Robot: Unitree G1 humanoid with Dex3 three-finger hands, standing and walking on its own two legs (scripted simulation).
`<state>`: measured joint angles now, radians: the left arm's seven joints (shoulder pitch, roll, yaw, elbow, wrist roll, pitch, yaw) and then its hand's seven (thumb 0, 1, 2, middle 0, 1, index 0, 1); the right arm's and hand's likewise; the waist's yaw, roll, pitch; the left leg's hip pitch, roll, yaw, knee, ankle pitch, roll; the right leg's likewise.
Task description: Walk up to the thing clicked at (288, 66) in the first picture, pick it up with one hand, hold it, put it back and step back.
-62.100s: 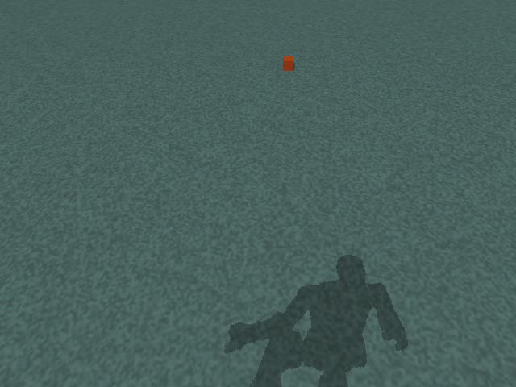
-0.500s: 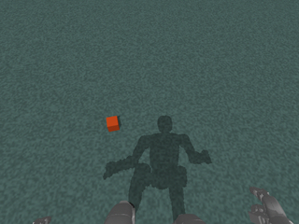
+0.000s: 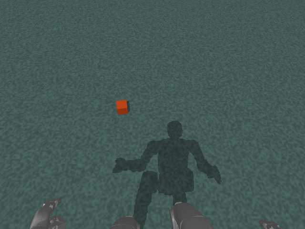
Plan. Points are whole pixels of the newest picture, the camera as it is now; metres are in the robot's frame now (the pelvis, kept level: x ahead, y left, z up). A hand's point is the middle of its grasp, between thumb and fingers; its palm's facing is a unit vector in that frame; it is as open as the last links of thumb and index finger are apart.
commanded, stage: step back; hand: left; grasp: from above
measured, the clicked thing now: (122, 107) +0.96 +0.22 -0.72
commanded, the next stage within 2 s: stand in 1.36 s
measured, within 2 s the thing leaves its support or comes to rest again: neither
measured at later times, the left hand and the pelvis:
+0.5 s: hand out of the picture -0.08 +0.27 -0.14, palm faces +0.05 -0.90 -0.43, open 7.3 cm; pelvis -0.13 -0.02 +0.00, yaw +2 degrees
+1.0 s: hand out of the picture -0.05 +0.25 -0.14, palm faces +0.05 -0.93 -0.37, open 7.3 cm; pelvis -0.10 -0.02 +0.00, yaw +2 degrees
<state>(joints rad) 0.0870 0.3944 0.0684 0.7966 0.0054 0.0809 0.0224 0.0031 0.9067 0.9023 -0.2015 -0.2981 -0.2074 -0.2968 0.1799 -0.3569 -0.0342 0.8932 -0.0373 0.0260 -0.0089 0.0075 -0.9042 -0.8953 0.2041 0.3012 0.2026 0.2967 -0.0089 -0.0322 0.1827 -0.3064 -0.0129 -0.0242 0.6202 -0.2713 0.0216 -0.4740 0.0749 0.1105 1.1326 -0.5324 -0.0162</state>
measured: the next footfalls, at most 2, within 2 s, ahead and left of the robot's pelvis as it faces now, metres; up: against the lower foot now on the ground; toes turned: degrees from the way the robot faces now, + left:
right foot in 0.18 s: -0.06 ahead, -0.14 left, +0.00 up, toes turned +0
left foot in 0.50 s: -0.08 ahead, +0.11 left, +0.00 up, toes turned -1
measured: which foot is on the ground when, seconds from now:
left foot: down 0.00-0.20, up 0.22-0.48, down 0.50-0.78, up 0.80-1.00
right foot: up 0.00-0.16, down 0.18-1.00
